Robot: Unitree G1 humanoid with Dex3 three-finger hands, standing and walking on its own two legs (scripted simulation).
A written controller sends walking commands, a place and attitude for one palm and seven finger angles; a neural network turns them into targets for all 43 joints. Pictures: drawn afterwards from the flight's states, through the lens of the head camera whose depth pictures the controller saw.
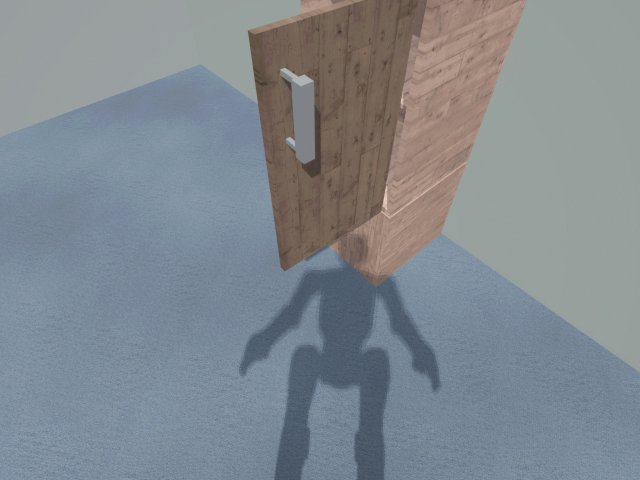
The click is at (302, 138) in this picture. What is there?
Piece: cupboard door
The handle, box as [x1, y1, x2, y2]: [280, 68, 314, 163]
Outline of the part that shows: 283,68 280,69 280,75 291,83 295,135 294,141 289,137 286,139 286,143 296,151 296,157 303,163 305,163 314,158 313,81 305,75 298,77 287,69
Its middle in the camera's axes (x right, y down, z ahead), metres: -0.04 -0.21 +0.66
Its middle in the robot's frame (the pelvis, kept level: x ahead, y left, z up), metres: +0.65 +0.07 +0.10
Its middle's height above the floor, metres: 0.88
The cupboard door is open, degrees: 87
